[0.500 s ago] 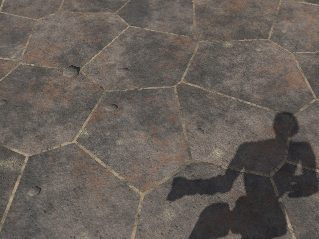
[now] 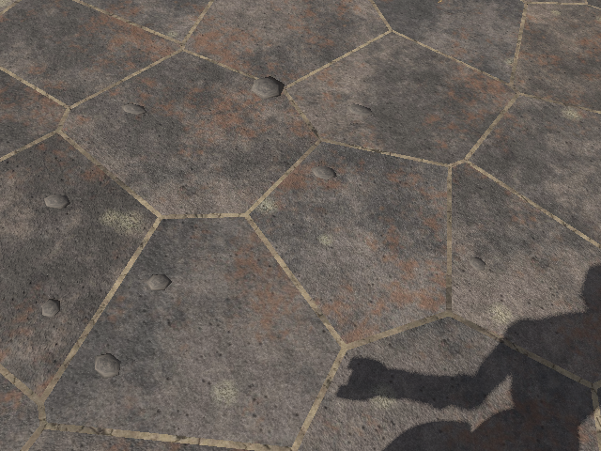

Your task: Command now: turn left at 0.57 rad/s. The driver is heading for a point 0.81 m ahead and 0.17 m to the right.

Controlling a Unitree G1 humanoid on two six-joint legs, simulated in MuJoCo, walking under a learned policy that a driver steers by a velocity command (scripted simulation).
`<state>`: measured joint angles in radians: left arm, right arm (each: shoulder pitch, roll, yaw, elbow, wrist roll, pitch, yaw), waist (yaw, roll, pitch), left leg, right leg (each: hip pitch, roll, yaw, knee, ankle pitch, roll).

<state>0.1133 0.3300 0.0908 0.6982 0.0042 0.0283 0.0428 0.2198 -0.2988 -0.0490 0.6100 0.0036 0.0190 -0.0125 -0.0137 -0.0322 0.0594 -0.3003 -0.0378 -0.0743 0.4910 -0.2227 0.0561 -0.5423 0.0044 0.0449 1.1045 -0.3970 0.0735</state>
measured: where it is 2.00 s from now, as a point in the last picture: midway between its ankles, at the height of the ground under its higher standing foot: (415, 381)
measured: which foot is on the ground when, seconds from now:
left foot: down 0.00-0.94, up 0.96-1.00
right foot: up 0.00-0.26, down 0.28-0.58, up 0.60-0.92, down 0.94-1.00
